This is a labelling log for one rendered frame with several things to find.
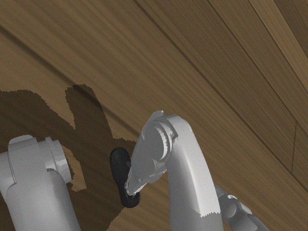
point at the right robot foot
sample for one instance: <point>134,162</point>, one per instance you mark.
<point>120,164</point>

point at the right robot arm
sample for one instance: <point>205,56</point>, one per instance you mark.
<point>239,216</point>

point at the right robot hand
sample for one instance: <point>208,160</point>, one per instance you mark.
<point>219,191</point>

